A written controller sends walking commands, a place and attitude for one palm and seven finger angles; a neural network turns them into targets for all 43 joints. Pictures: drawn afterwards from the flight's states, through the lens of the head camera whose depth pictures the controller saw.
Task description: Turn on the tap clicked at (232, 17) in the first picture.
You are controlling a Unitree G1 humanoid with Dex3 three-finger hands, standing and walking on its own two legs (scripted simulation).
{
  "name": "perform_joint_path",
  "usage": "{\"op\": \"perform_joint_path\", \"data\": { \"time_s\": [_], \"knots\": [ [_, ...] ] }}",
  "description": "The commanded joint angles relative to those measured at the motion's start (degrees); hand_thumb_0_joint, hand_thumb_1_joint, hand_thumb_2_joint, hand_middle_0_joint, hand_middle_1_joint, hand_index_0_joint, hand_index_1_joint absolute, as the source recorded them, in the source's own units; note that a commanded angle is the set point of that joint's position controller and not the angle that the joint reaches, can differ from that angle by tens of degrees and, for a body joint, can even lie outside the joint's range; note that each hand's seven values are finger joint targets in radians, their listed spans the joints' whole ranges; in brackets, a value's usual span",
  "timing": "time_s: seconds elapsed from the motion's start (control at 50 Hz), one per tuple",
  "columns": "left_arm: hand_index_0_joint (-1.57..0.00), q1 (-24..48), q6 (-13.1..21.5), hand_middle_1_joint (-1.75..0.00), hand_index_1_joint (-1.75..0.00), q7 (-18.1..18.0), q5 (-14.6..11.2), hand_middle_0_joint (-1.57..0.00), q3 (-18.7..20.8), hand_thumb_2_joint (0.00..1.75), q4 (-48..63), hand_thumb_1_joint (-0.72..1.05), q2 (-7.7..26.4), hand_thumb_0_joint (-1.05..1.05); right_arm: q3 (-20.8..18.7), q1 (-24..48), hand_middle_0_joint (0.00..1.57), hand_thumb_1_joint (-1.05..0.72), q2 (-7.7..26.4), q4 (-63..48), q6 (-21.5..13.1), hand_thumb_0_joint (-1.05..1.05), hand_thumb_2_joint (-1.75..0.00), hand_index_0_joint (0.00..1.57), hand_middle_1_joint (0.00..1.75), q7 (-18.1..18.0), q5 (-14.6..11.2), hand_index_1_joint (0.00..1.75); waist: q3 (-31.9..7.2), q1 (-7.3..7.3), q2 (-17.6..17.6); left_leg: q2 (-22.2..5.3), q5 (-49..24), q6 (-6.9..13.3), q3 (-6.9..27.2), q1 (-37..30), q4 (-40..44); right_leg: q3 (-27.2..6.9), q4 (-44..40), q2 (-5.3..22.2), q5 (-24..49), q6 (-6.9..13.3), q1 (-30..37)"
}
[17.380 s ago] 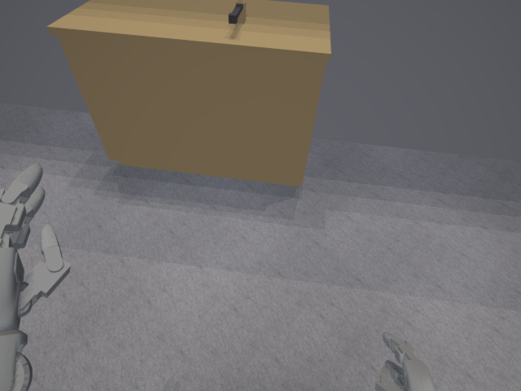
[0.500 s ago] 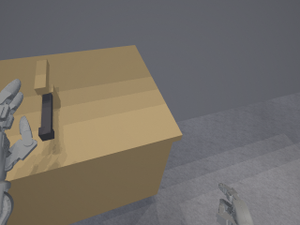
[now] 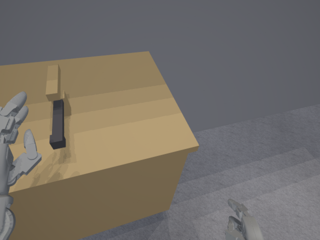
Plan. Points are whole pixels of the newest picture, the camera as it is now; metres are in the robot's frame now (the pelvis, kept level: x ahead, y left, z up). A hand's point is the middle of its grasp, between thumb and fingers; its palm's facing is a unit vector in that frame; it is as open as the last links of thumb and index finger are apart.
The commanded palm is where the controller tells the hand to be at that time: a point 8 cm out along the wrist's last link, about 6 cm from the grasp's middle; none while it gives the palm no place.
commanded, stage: look again from close up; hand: left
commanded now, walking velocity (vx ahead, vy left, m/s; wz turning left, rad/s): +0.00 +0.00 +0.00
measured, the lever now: (57, 141) +0.31 +0.29 +0.07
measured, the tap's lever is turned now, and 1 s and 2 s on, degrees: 0 0 0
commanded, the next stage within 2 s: turn the palm inward beside the body in 0.02 s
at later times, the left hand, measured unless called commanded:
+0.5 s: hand (48, 178) +0.18 +0.22 +0.14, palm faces +0.45 -0.84 -0.32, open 7.4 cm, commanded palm +0.14 +0.27 +0.16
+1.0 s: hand (63, 177) +0.19 +0.21 +0.13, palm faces +0.51 -0.81 -0.29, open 7.4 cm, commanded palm +0.14 +0.24 +0.15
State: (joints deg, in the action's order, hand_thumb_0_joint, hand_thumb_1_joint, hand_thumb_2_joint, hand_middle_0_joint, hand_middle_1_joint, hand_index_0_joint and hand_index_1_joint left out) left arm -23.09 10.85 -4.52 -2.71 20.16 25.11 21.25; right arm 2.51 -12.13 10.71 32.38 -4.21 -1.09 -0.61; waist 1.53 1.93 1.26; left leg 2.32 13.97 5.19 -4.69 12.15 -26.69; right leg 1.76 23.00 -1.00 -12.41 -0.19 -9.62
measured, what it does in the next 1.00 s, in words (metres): shifts its weight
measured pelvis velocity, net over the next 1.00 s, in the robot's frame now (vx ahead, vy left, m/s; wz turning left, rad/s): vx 0.01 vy -0.08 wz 0.07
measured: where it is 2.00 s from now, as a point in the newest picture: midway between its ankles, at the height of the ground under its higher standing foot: outside the picture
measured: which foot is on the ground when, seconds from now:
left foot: down 0.00-1.00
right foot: down 0.00-1.00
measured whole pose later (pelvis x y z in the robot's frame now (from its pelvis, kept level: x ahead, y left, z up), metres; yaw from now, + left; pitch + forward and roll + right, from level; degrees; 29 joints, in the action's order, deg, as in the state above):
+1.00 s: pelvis +0.01 -0.08 -0.02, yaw +4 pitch +2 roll +1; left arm -23.5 -1.4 -4.9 -11.0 21.0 22.0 20.0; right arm 0.7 -11.8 15.2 37.5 -6.7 -3.5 -2.5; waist -4.5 3.4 -1.8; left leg 0.5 19.4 -0.3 0.5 22.3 -39.5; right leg 5.2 38.6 -4.3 -22.5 5.7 -18.6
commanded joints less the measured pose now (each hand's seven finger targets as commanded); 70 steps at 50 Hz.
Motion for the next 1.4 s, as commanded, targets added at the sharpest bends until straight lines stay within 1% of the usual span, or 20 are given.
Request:
{"op": "perform_joint_path", "data": {
  "time_s": [0.0,0.08,0.1,0.12,0.14,0.16,0.18,0.2,0.26,0.34,0.4,0.46,0.5,0.62,0.7,0.76,0.88,0.98,1.12,1.38],
  "knots": [
    [-0.20,6.51,3.66,-0.30,-0.30,-1.23,0.45,-0.20,6.37,0.90,13.45,0.90,10.64,0.00,-3.51,6.14,0.20,-0.90,8.06,-9.36,-3.57,0.00,-0.90,0.20,0.30,-0.84,-0.46,0.30,-6.63,-0.54,-6.67,-8.50,-5.05,-5.24,9.28,-1.22,8.19,-3.34,-0.69,3.77,7.05,1.99,1.71],
    [-0.20,5.34,3.90,-0.30,-0.30,-1.13,0.36,-0.20,5.61,0.90,12.15,0.90,9.39,0.00,-3.66,5.28,0.20,-0.90,7.89,-9.50,-3.73,0.00,-0.90,0.20,0.30,-0.81,-0.30,0.30,-6.57,-0.55,-4.94,-8.60,-3.22,-4.76,9.58,0.01,8.54,-3.33,-1.33,3.85,6.61,1.98,2.97],
    [-0.20,54.05,11.07,-0.30,-0.30,-2.54,2.67,-0.20,17.26,0.90,29.33,0.90,48.72,0.00,5.22,-3.96,0.20,-0.90,12.40,-16.03,-2.15,0.00,-0.90,0.20,0.30,-4.83,-3.38,0.30,-2.76,-4.59,-23.25,-9.31,5.41,-5.14,15.70,16.15,10.20,-2.66,13.42,-1.30,-5.50,-2.15,7.41],
    [-0.20,35.84,0.77,-0.30,-0.30,0.18,7.18,-0.20,14.50,0.90,0.05,0.90,20.57,0.00,-2.38,4.83,0.20,-0.90,6.96,-4.73,-3.50,0.00,-0.90,0.20,0.30,-3.69,3.20,0.30,-10.85,1.59,-14.82,-7.68,-12.53,-12.15,14.76,-5.72,6.59,0.16,13.94,-2.33,-1.94,2.26,-4.86],
    [-0.20,25.01,-3.39,-0.30,-0.30,1.72,0.23,-0.20,3.25,0.90,-3.08,0.90,13.16,0.00,-3.93,4.45,0.20,-0.90,10.33,-6.59,-3.92,0.00,-0.90,0.20,0.30,-0.58,1.86,0.30,-11.81,-0.10,-11.68,-6.88,-28.34,-13.68,15.73,-10.74,4.30,1.97,11.15,-2.08,-2.03,2.22,-10.82],
    [-0.20,23.62,-6.15,-0.30,-0.30,4.05,-2.39,-0.20,3.54,0.90,0.89,0.90,7.63,0.00,-4.61,5.91,0.20,-0.90,11.48,-5.89,-3.94,0.00,-0.90,0.20,0.30,0.01,0.86,0.30,-15.71,1.14,-10.31,-6.68,-27.08,-12.35,13.19,-15.73,3.10,0.59,11.06,-2.05,-1.63,1.33,-13.23],
    [-0.20,20.11,-9.08,-0.30,-0.30,4.93,-4.72,-0.20,4.06,0.90,-0.69,0.90,9.11,0.00,-4.46,7.01,0.20,-0.90,12.17,-5.32,-3.50,0.00,-0.90,0.20,0.30,-0.11,0.30,0.30,-14.40,1.68,-9.70,-5.57,-24.79,-11.28,11.79,-14.35,3.16,0.95,10.40,-1.78,-0.91,1.63,-12.54],
    [-0.20,14.93,-12.45,-0.30,-0.30,5.65,-5.83,-0.20,0.76,0.90,-3.85,0.90,4.81,0.00,-3.59,8.88,0.20,-0.90,11.95,-5.98,-2.77,0.00,-0.90,0.20,0.30,0.36,-0.38,0.30,-10.78,1.89,-7.37,-5.36,-21.16,-11.23,11.77,-11.20,3.91,1.66,10.15,-1.95,-1.50,1.71,-13.09],
    [-0.20,13.03,-13.70,-0.30,-0.30,4.17,-2.00,-0.20,-0.78,0.90,5.38,0.90,6.63,0.00,-3.24,11.84,0.20,-0.90,12.02,-7.24,-1.73,0.00,-0.90,0.20,0.30,1.61,-0.58,0.30,-9.12,1.65,-2.45,-4.97,-12.94,-8.81,11.62,-5.00,2.58,3.20,8.93,-1.66,2.67,2.11,-10.79],
    [-0.20,13.44,-6.91,-0.30,-0.30,-1.24,0.31,-0.20,3.41,0.90,14.06,0.90,9.85,0.00,-3.34,12.66,0.20,-0.90,10.33,-7.83,-0.78,0.00,-0.90,0.20,0.30,1.02,0.69,0.30,-13.81,1.01,-1.42,-4.98,-6.56,-8.18,11.89,-4.47,0.78,3.08,10.69,-2.33,-0.73,1.85,-11.83],
    [-0.20,15.77,-2.20,-0.30,-0.30,-5.76,0.19,-0.20,9.35,0.90,14.32,0.90,15.65,0.00,-2.94,12.25,0.20,-0.90,9.93,-5.82,-1.22,0.00,-0.90,0.20,0.30,-0.04,0.71,0.30,-12.08,1.14,-5.08,-4.02,1.56,-6.74,10.38,-0.82,-0.03,2.24,9.97,-2.28,-4.13,2.06,-12.87],
    [-0.20,17.09,-2.87,-0.30,-0.30,-7.27,0.71,-0.20,4.66,0.90,7.78,0.90,10.51,0.00,-2.43,12.08,0.20,-0.90,9.17,-4.97,-1.98,0.00,-0.90,0.20,0.30,-0.41,0.33,0.30,-8.63,0.08,-8.73,-2.84,9.52,-4.94,9.40,2.78,-1.19,1.40,9.11,-1.21,-7.83,2.08,-14.32],
    [-0.20,19.87,-5.46,-0.30,-0.30,-6.39,0.61,-0.20,4.08,0.90,3.88,0.90,12.06,0.00,-1.95,12.06,0.20,-0.90,9.83,-4.24,-1.81,0.00,-0.90,0.20,0.30,-1.18,-0.58,0.30,-5.66,-0.60,-9.02,-2.10,14.37,-4.03,8.67,4.93,-1.68,0.43,7.08,-0.77,-11.10,2.05,-15.07],
    [-0.20,22.27,-9.35,-0.30,-0.30,-1.70,-2.49,-0.20,-0.37,0.90,4.99,0.90,11.01,0.00,-1.88,13.93,0.20,-0.90,9.54,-5.46,-4.05,0.00,-0.90,0.20,0.30,-3.08,-1.51,0.30,-6.77,-0.12,-4.50,-0.99,8.45,-3.41,6.17,5.73,-6.86,-5.60,0.72,2.41,-20.38,1.17,-13.05],
    [-0.20,18.66,-9.31,-0.30,-0.30,-2.06,-4.12,-0.20,6.23,0.90,2.35,0.90,15.67,0.00,-2.59,13.96,0.20,-0.90,9.19,-3.67,-4.44,0.00,-0.90,0.20,0.30,-3.22,-1.74,0.30,-4.54,1.87,-1.53,-2.05,6.39,-4.92,6.56,10.40,-10.72,-12.54,-2.84,6.28,-23.30,-0.60,-10.42],
    [-0.20,15.45,-9.05,-0.30,-0.30,-2.50,-6.05,-0.20,6.79,0.90,4.75,0.90,13.33,0.00,-3.12,13.42,0.20,-0.90,8.71,-4.35,-4.64,0.00,-0.90,0.20,0.30,-2.84,-1.64,0.30,-7.40,2.09,-0.70,-2.87,4.55,-5.31,7.55,12.15,-11.45,-14.62,-0.81,8.63,-14.91,-1.77,-6.69],
    [-0.20,5.89,-9.59,-0.30,-0.30,-1.64,-7.92,-0.20,7.73,0.90,7.53,0.90,10.84,0.00,-3.76,9.11,0.20,-0.90,9.75,-4.81,-5.35,0.00,-0.90,0.20,0.30,-2.70,-2.11,0.30,-13.64,1.68,0.97,-2.40,-5.18,-4.36,6.41,11.01,-12.02,-10.89,7.35,7.80,19.08,-3.24,-1.76],
    [-0.20,2.64,-6.72,-0.30,-0.30,0.04,-8.63,-0.20,6.44,0.90,10.80,0.90,9.02,0.00,-4.24,5.45,0.20,-0.90,10.39,-5.06,-7.22,0.00,-0.90,0.20,0.30,-2.84,-2.22,0.30,-15.47,1.04,-0.03,-1.67,-12.55,-3.30,5.32,6.78,-11.98,-4.82,10.98,4.99,29.73,-2.56,-3.66],
    [-0.20,-0.51,-5.01,-0.30,-0.30,-2.45,-8.14,-0.20,4.45,0.90,12.52,0.90,6.14,0.00,-4.15,4.60,0.20,-0.90,10.00,-5.55,-8.60,0.00,-0.90,0.20,0.30,-2.74,-2.07,0.30,-14.91,1.35,-2.98,-1.28,-13.38,-3.10,5.18,5.74,-11.76,-2.39,11.39,3.77,23.77,-1.11,-6.41],
    [-0.20,-0.05,-9.36,-0.30,-0.30,-5.26,-7.85,-0.20,-1.05,0.90,13.56,0.90,2.90,0.00,-2.67,8.07,0.20,-0.90,9.81,-6.59,-9.51,0.00,-0.90,0.20,0.30,-3.63,-2.17,0.30,-8.60,1.63,-2.41,-1.97,-3.12,-2.94,7.47,6.29,-7.64,-0.73,7.65,1.47,-1.49,0.85,-11.95]
  ]
}}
